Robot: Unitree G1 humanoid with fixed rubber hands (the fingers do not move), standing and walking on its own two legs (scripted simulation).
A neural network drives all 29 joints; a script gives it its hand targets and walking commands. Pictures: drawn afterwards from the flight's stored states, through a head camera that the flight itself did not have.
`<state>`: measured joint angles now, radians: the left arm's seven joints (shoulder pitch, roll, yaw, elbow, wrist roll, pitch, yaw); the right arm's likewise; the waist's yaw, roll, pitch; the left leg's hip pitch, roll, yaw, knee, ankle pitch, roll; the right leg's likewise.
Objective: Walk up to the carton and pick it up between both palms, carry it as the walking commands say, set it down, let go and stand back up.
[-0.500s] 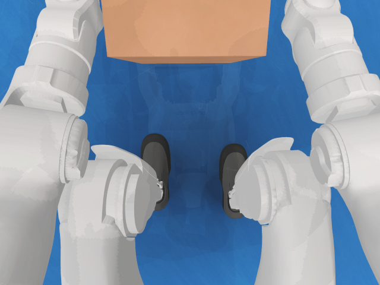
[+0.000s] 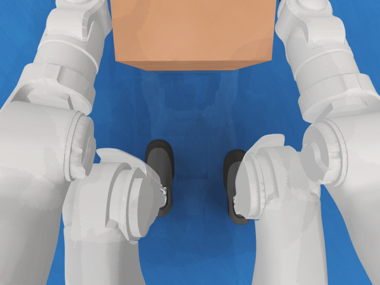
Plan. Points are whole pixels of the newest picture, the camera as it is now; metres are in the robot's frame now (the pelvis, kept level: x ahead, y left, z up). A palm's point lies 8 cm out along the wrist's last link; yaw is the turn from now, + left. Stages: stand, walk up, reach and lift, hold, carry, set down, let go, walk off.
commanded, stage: reach and lift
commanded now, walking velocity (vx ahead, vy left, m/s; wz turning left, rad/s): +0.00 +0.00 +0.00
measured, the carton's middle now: (191, 1) +0.55 +0.01 -0.22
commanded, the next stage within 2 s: none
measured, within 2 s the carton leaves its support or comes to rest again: leaves its support in 0.34 s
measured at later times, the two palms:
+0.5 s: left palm out of the picture +0.56 +0.13 -0.13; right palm out of the picture +0.54 -0.16 -0.13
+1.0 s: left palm out of the picture +0.56 +0.14 -0.09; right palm out of the picture +0.54 -0.15 -0.08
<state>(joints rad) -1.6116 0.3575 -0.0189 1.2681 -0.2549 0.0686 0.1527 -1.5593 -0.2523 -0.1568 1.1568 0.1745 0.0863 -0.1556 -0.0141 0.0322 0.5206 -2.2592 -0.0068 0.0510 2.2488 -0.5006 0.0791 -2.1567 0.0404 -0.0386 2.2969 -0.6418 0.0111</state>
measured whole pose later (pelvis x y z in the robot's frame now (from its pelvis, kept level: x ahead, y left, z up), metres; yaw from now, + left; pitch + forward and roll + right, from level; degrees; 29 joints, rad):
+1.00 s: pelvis -0.01 +0.00 +0.05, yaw -1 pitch +29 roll -4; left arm -1.49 0.23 0.24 0.78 0.02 0.37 0.15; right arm -1.41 -0.14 -0.41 0.63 0.00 0.37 -0.14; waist -0.01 0.02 0.53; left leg -2.11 -0.08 -0.02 2.10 -0.48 0.02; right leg -2.01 0.10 -0.03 2.13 -0.62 0.05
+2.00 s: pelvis -0.04 +0.00 +0.15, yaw +1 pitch +22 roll -3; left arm -1.38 0.15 0.32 0.62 0.10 0.48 0.11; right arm -1.29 -0.06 -0.46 0.47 -0.09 0.48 -0.10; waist -0.02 0.02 0.52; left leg -1.75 -0.09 -0.04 1.77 -0.39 0.01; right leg -1.68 0.10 0.00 1.81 -0.51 0.04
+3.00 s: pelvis -0.03 +0.00 +0.26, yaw +2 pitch +11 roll -3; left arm -1.11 0.09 0.27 0.56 0.10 0.47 0.12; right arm -1.05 0.00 -0.40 0.44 -0.09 0.46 -0.10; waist -0.03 0.02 0.52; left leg -1.24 -0.08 -0.07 1.40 -0.35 0.01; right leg -1.17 0.09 0.02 1.42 -0.44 0.02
